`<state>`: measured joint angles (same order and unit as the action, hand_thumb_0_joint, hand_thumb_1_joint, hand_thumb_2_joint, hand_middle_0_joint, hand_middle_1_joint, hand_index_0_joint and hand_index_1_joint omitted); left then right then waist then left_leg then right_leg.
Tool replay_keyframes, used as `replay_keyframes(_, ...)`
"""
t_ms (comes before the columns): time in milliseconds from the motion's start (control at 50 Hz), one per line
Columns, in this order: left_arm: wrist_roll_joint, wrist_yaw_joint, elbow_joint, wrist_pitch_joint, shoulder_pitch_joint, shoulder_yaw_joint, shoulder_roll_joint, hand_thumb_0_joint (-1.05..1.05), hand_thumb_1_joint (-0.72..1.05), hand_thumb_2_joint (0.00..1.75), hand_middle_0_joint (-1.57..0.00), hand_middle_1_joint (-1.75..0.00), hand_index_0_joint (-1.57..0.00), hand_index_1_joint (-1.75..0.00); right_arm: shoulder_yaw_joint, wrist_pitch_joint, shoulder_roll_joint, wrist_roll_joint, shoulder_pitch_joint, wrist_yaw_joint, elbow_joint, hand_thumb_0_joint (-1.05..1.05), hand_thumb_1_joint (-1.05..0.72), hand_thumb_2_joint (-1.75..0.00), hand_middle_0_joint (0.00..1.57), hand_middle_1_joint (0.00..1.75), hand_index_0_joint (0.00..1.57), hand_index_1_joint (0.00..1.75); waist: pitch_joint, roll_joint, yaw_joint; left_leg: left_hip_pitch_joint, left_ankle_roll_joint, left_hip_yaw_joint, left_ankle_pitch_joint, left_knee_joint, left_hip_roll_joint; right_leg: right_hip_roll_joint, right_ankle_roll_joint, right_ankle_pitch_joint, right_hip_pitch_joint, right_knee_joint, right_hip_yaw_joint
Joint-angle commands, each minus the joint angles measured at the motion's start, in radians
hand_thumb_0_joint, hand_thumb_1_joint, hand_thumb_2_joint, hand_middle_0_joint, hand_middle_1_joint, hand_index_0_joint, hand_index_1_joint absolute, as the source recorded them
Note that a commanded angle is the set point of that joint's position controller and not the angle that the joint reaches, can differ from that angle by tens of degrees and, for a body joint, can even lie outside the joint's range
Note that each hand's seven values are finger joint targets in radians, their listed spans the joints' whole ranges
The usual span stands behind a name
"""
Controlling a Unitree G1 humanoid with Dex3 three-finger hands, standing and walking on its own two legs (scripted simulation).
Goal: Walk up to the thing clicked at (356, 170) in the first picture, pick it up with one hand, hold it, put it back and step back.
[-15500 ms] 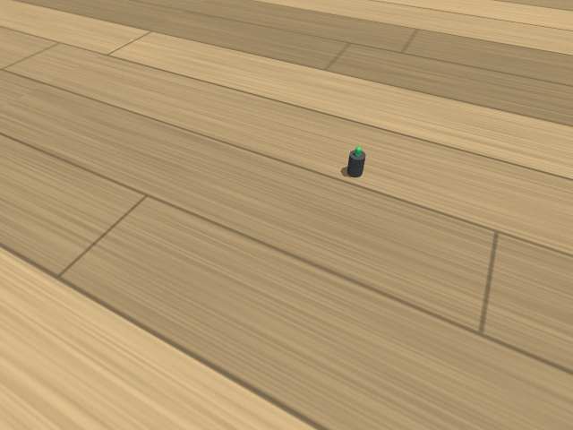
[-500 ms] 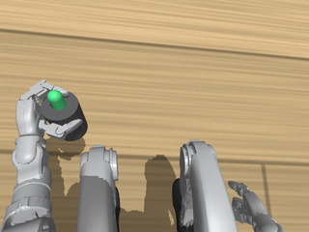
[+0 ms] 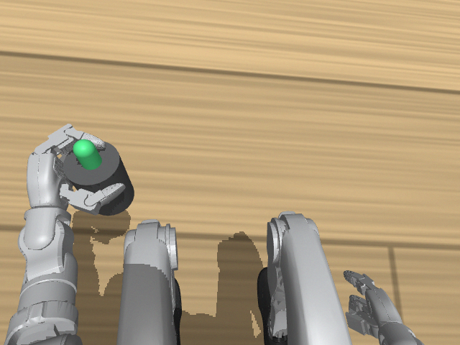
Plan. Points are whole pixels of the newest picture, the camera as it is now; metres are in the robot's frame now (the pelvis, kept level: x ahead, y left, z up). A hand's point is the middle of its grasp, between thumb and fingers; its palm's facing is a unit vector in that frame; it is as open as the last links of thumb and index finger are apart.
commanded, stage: lift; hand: left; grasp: from the side
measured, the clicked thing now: (98, 173) +0.40 +0.21 -0.06
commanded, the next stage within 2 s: hold in 1.86 s
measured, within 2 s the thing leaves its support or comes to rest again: neither
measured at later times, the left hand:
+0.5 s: hand (46, 140) +0.39 +0.21 +0.10, palm faces +0.10 -0.99 -0.06, open 9.3 cm
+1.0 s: hand out of the picture +0.39 +0.21 +0.27, palm faces +0.12 -0.99 -0.04, open 9.3 cm
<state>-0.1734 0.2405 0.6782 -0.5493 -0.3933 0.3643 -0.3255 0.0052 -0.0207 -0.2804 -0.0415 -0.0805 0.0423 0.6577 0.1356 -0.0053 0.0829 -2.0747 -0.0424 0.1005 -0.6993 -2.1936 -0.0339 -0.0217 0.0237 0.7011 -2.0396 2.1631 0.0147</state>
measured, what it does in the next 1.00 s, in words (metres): rises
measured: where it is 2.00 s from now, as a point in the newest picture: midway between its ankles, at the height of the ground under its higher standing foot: (222, 331)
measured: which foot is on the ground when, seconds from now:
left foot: down 0.00-1.00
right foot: down 0.00-1.00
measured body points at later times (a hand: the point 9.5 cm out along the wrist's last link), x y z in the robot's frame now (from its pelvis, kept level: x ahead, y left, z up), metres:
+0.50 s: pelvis +0.02 +0.00 +0.11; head +0.20 +0.02 +0.52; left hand +0.38 +0.26 +0.11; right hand +0.20 -0.25 -0.02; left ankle +0.08 +0.14 -0.36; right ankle +0.09 -0.13 -0.36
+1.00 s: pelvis +0.05 +0.00 +0.25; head +0.16 +0.02 +0.69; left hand +0.37 +0.26 +0.28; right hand +0.21 -0.24 +0.14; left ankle +0.08 +0.14 -0.36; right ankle +0.09 -0.13 -0.36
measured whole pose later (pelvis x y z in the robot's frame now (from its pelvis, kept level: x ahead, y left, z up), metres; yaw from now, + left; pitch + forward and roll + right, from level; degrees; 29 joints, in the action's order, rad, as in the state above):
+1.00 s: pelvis +0.05 +0.00 +0.25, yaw +3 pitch +20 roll -2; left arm -0.20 0.12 0.37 -0.33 -0.12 0.19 -0.25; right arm 0.00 -0.08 -0.24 0.03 -0.19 -0.04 0.64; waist 0.14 -0.03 0.03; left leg -1.12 -0.03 0.05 -0.57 -1.33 -0.05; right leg -0.03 0.02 0.57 -1.08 1.29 0.04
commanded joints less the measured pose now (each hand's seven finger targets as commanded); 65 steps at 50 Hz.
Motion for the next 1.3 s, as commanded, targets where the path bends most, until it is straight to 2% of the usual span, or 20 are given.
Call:
replay_keyframes(0,-0.058,-0.015,-0.357,-0.088,-0.257,0.051,-0.206,0.0,0.09,1.22,-1.22,-1.38,-1.24,-1.37,-0.073,-0.035,-0.181,0.012,-0.089,-0.025,-0.103,0.0,-0.91,-0.9,0.2,0.3,0.2,0.3,0.69,-0.132,-0.016,0.493,0.067,-0.063,0.165,0.309,0.022,0.03,-0.064,-0.196,0.389,-0.3,0.031)
replay_keyframes(60,-0.054,-0.032,-0.481,-0.086,-0.291,0.071,-0.266,0.0,0.07,1.21,-1.23,-1.38,-1.25,-1.38,-0.075,-0.036,-0.173,0.016,-0.098,-0.032,-0.108,0.0,-0.92,-0.9,0.2,0.3,0.2,0.3,0.746,-0.15,-0.033,0.533,0.067,-0.064,0.153,0.334,0.02,0.029,-0.063,-0.181,0.449,-0.333,0.015)
replay_keyframes(180,-0.07,-0.045,-0.463,-0.02,-0.179,0.012,-0.16,0.0,0.19,1.23,-1.22,-1.37,-1.25,-1.36,-0.078,-0.043,-0.168,0.04,-0.086,-0.044,-0.127,0.0,-0.9,-0.9,0.2,0.3,0.2,0.3,0.676,-0.141,-0.024,0.602,0.062,-0.037,0.147,0.427,0.022,0.027,-0.067,-0.181,0.426,-0.391,0.029)
replay_keyframes(240,-0.07,-0.056,-0.584,-0.007,-0.193,0.032,-0.213,0.0,0.1,1.25,-1.25,-1.41,-1.27,-1.4,-0.081,-0.045,-0.155,0.045,-0.094,-0.051,-0.14,0.0,-0.91,-0.9,0.2,0.3,0.2,0.3,0.718,-0.115,-0.041,0.606,0.069,-0.062,0.15,0.444,0.021,0.023,-0.055,-0.179,0.561,-0.47,-0.005)
replay_keyframes(340,-0.085,-0.077,-0.555,0.051,-0.053,-0.006,-0.125,0.0,0.15,1.24,-1.2,-1.36,-1.22,-1.36,-0.082,-0.051,-0.147,0.065,-0.08,-0.062,-0.151,0.0,-0.9,-0.9,0.2,0.3,0.2,0.3,0.675,-0.075,-0.045,0.693,0.066,-0.049,0.191,0.53,0.022,0.027,-0.054,-0.219,0.611,-0.535,0.014)
replay_keyframes(420,-0.063,-0.093,-0.669,0.065,-0.077,-0.016,-0.161,0.0,0.16,1.23,-1.19,-1.36,-1.22,-1.35,-0.085,-0.052,-0.14,0.067,-0.096,-0.07,-0.151,0.0,-0.89,-0.89,0.2,0.3,0.2,0.3,0.712,-0.108,-0.054,0.833,0.062,-0.045,0.271,0.597,0.016,0.026,-0.055,-0.284,0.688,-0.591,0.013)
replay_keyframes(460,-0.065,-0.098,-0.684,0.081,-0.027,-0.047,-0.12,0.0,0.13,1.22,-1.18,-1.35,-1.2,-1.34,-0.082,-0.054,-0.131,0.07,-0.095,-0.075,-0.159,0.0,-0.89,-0.9,0.2,0.3,0.2,0.3,0.698,-0.105,-0.054,0.895,0.06,-0.041,0.298,0.636,0.016,0.026,-0.053,-0.307,0.72,-0.629,0.016)
replay_keyframes(500,-0.072,-0.114,-0.716,0.092,-0.021,-0.021,-0.138,0.0,0.14,1.21,-1.18,-1.34,-1.2,-1.33,-0.077,-0.056,-0.125,0.072,-0.102,-0.08,-0.156,0.0,-0.9,-0.9,0.2,0.3,0.2,0.3,0.699,-0.111,-0.065,0.936,0.058,-0.04,0.333,0.671,0.016,0.026,-0.05,-0.338,0.776,-0.663,0.015)
replay_keyframes(580,-0.072,-0.139,-0.743,0.108,0.008,-0.042,-0.116,0.0,0.12,1.23,-1.17,-1.35,-1.19,-1.34,-0.068,-0.066,-0.109,0.072,-0.113,-0.087,-0.153,0.0,-0.89,-0.9,0.2,0.3,0.2,0.3,0.652,-0.083,-0.059,0.995,0.059,-0.041,0.339,0.747,0.018,0.03,-0.044,-0.363,0.878,-0.748,0.015)
replay_keyframes(680,-0.064,-0.146,-0.679,0.12,0.045,-0.095,-0.073,0.0,0.16,1.25,-1.18,-1.36,-1.2,-1.35,-0.062,-0.076,-0.1,0.071,-0.121,-0.098,-0.138,0.0,-0.88,-0.89,0.2,0.3,0.2,0.3,0.542,-0.075,-0.037,1.069,0.055,-0.043,0.342,0.845,0.018,0.029,-0.041,-0.379,0.963,-0.852,0.014)
replay_keyframes(760,-0.058,-0.139,-0.654,0.116,0.03,-0.101,-0.08,0.0,0.15,1.24,-1.2,-1.37,-1.23,-1.36,-0.059,-0.085,-0.095,0.068,-0.125,-0.099,-0.136,0.0,-0.88,-0.89,0.2,0.3,0.2,0.3,0.491,-0.081,-0.041,1.137,0.051,-0.044,0.356,0.921,0.019,0.029,-0.042,-0.396,1.039,-0.924,0.015)
replay_keyframes(780,-0.056,-0.144,-0.677,0.113,-0.012,-0.063,-0.125,0.0,0.15,1.24,-1.2,-1.36,-1.23,-1.36,-0.063,-0.087,-0.1,0.069,-0.13,-0.101,-0.126,0.0,-0.88,-0.89,0.2,0.3,0.2,0.3,0.481,-0.087,-0.052,1.165,0.05,-0.047,0.356,0.94,0.019,0.026,-0.043,-0.393,1.047,-0.945,0.011)
replay_keyframes(800,-0.052,-0.14,-0.656,0.113,0.013,-0.101,-0.092,0.0,0.14,1.25,-1.21,-1.37,-1.23,-1.37,-0.057,-0.088,-0.092,0.069,-0.129,-0.101,-0.126,0.0,-0.88,-0.89,0.2,0.3,0.2,0.3,0.461,-0.095,-0.047,1.187,0.048,-0.045,0.353,0.965,0.019,0.027,-0.043,-0.388,1.056,-0.961,0.014)
replay_keyframes(840,-0.063,-0.139,-0.649,0.112,0.002,-0.074,-0.102,0.0,0.17,1.25,-1.22,-1.38,-1.25,-1.37,-0.057,-0.09,-0.094,0.068,-0.135,-0.097,-0.124,0.0,-0.88,-0.89,0.2,0.3,0.2,0.3,0.449,-0.09,-0.055,1.225,0.045,-0.043,0.365,1.002,0.019,0.028,-0.043,-0.395,1.093,-0.991,0.021)
replay_keyframes(880,-0.072,-0.126,-0.586,0.116,0.025,-0.11,-0.057,0.0,0.17,1.26,-1.23,-1.38,-1.25,-1.38,-0.054,-0.092,-0.093,0.07,-0.137,-0.096,-0.122,0.0,-0.88,-0.89,0.2,0.3,0.2,0.3,0.409,-0.064,-0.043,1.235,0.048,-0.046,0.386,1.026,0.021,0.029,-0.041,-0.418,1.128,-1.024,0.023)
replay_keyframes(920,-0.063,-0.12,-0.608,0.106,-0.018,-0.09,-0.103,0.0,0.16,1.25,-1.24,-1.38,-1.26,-1.38,-0.056,-0.092,-0.096,0.068,-0.136,-0.095,-0.117,0.0,-0.89,-0.89,0.2,0.3,0.2,0.3,0.405,-0.093,-0.055,1.273,0.045,-0.054,0.399,1.051,0.021,0.026,-0.042,-0.43,1.156,-1.05,0.018)
replay_keyframes(1020,-0.059,-0.109,-0.56,0.113,0.034,-0.124,-0.061,0.0,0.17,1.25,-1.23,-1.37,-1.25,-1.37,-0.052,-0.084,-0.094,0.067,-0.14,-0.094,-0.123,0.0,-0.89,-0.9,0.2,0.3,0.2,0.3,0.385,-0.074,-0.054,1.356,0.042,-0.059,0.437,1.121,0.019,0.027,-0.042,-0.463,1.227,-1.111,0.025)
replay_keyframes(1200,-0.058,-0.13,-0.622,0.101,-0.048,-0.106,-0.089,0.0,0.16,1.26,-1.24,-1.39,-1.26,-1.39,-0.045,-0.08,-0.087,0.058,-0.151,-0.108,-0.121,0.0,-0.89,-0.9,0.2,0.3,0.2,0.3,0.359,-0.062,-0.059,1.437,0.043,-0.072,0.437,1.222,0.023,0.027,-0.035,-0.474,1.358,-1.213,0.021)
replay_keyframes(1240,-0.059,-0.126,-0.546,0.106,-0.015,-0.142,-0.032,0.0,0.15,1.26,-1.23,-1.38,-1.24,-1.38,-0.038,-0.08,-0.082,0.056,-0.141,-0.11,-0.129,0.0,-0.9,-0.9,0.2,0.3,0.2,0.3,0.335,-0.034,-0.046,1.444,0.044,-0.073,0.431,1.242,0.023,0.029,-0.033,-0.471,1.374,-1.235,0.023)
replay_keyframes(1280,-0.051,-0.129,-0.594,0.096,-0.06,-0.126,-0.071,0.0,0.16,1.27,-1.22,-1.39,-1.24,-1.39,-0.042,-0.079,-0.084,0.052,-0.145,-0.114,-0.122,0.0,-0.9,-0.9,0.2,0.3,0.2,0.3,0.341,-0.069,-0.056,1.476,0.042,-0.077,0.444,1.258,0.024,0.027,-0.034,-0.483,1.392,-1.249,0.02)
